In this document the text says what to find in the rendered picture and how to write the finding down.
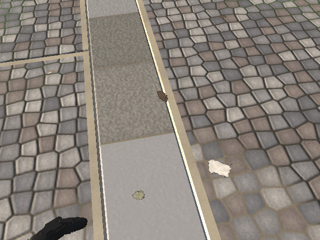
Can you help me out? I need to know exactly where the left robot hand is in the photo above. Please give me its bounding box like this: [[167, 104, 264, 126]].
[[27, 216, 88, 240]]

